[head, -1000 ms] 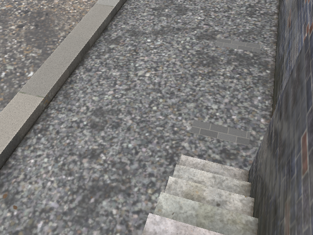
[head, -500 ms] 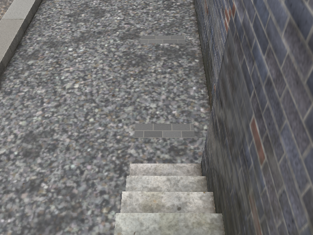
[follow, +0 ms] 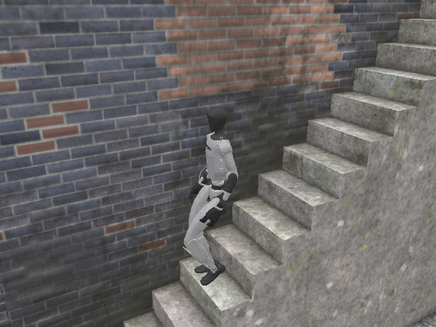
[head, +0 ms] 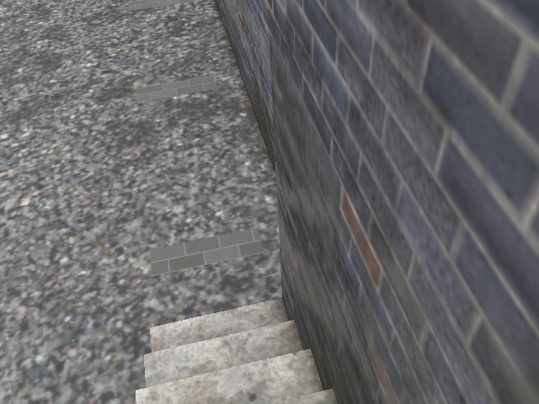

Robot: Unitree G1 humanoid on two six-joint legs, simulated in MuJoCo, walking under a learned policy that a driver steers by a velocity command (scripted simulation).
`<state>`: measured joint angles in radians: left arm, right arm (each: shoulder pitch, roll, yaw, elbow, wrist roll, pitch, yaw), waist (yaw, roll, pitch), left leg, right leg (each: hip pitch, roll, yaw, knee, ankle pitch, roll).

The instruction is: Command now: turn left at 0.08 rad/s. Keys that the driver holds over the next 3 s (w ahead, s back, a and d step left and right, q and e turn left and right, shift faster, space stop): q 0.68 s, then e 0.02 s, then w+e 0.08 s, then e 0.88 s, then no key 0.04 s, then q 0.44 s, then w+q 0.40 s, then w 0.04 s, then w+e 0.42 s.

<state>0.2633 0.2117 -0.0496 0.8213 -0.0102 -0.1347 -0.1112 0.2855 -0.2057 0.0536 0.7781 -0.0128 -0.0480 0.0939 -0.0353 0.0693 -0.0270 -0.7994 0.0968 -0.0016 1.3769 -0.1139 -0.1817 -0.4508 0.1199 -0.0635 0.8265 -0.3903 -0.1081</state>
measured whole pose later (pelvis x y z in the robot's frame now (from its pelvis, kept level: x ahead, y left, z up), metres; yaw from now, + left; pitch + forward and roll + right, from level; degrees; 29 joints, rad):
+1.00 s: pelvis +0.05 +0.09 -0.01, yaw +18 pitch +3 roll -1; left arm 0.39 0.22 -0.01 0.85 0.04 -0.06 -0.12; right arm 0.19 -0.30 0.05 0.80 -0.01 -0.11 0.03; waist 0.06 0.00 -0.02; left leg -0.54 0.04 0.04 0.98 -0.49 0.00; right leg -0.45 0.04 0.10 0.93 -0.58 0.03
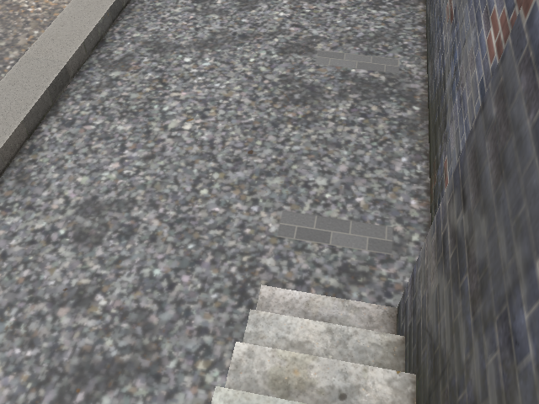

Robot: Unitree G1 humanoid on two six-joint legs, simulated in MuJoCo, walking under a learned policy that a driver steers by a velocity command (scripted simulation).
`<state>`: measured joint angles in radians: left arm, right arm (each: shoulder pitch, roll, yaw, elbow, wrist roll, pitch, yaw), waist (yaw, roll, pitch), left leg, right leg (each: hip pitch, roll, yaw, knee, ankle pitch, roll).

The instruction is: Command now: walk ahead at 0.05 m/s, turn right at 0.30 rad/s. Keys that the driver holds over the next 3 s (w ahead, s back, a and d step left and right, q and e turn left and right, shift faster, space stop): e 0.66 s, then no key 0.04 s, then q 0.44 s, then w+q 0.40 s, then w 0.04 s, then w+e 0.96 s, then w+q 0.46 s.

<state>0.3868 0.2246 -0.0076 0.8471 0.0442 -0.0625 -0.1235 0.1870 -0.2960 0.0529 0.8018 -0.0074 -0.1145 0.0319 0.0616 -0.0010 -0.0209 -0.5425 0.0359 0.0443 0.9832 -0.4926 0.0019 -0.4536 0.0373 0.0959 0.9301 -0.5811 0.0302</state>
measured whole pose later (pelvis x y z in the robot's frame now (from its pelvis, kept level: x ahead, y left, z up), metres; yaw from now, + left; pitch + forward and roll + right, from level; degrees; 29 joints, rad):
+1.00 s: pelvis +0.02 +0.01 +0.01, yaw -20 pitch +4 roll -3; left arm 0.12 0.25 0.01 0.68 -0.01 -0.08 -0.15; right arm 0.12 -0.25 0.05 0.72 -0.01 -0.11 0.01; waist -0.03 0.03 -0.04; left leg -0.45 0.09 0.03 0.93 -0.54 -0.03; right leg -0.48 0.01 -0.10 0.84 -0.43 -0.02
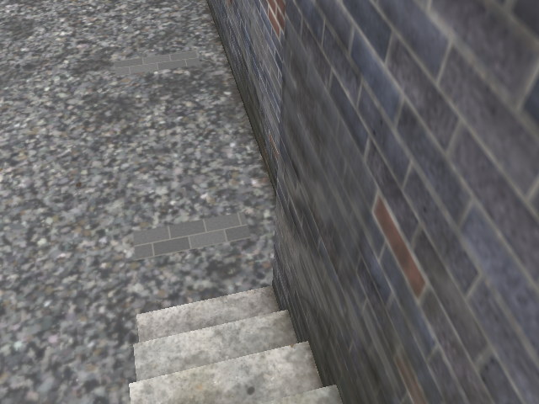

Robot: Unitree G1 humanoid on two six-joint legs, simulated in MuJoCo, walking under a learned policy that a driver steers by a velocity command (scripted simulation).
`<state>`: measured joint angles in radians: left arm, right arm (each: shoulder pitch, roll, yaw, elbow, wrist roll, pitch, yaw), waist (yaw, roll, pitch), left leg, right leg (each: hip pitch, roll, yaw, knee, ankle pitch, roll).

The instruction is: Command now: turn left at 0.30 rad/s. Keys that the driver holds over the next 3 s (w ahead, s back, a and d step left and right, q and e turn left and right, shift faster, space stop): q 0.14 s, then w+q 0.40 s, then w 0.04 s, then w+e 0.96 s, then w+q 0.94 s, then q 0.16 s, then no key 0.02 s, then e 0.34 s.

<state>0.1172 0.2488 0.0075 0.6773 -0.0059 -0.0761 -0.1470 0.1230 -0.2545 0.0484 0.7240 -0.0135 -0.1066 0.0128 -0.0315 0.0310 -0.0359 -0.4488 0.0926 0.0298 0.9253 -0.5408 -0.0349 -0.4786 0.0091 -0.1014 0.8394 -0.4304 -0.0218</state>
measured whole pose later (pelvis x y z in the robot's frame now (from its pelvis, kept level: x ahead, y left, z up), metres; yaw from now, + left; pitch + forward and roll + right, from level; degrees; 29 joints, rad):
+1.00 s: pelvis +0.28 +0.13 -0.24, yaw +15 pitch +1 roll -5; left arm 0.58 0.24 0.00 1.07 0.13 -0.09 -0.06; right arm 0.25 -0.31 0.02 0.79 -0.10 -0.12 0.06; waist 0.07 0.00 -0.07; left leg -0.82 -0.02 -0.17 1.51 -0.38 -0.01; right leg -0.36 0.21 0.04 1.08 -0.70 -0.13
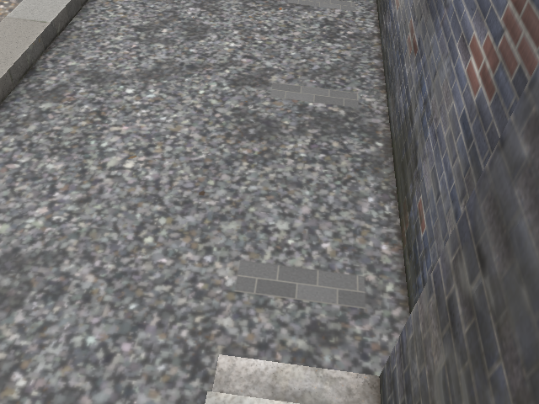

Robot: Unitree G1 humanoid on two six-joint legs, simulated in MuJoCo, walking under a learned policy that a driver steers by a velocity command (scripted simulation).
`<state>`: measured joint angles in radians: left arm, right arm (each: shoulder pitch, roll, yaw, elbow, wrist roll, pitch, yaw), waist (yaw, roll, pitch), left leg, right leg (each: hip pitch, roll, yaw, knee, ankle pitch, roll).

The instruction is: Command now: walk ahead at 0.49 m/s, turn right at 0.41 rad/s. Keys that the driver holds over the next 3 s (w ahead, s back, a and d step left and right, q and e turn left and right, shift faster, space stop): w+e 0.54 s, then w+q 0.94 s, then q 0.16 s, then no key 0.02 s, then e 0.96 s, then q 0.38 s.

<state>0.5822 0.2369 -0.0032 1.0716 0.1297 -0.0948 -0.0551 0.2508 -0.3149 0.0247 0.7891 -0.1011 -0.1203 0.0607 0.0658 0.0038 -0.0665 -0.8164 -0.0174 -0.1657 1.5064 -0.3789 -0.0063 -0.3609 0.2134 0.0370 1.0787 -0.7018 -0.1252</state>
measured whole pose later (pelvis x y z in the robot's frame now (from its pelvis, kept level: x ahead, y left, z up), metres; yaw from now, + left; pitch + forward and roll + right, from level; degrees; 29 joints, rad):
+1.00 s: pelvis +0.52 -0.15 -0.38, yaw -14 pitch +1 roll -5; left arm 0.42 0.15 -0.03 0.90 0.13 -0.09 -0.08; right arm 0.25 -0.21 0.04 0.92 -0.06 -0.07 0.04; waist 0.01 0.07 -0.02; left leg -0.74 0.09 -0.08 0.86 0.39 -0.05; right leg -0.29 -0.01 -0.24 1.03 -0.75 -0.02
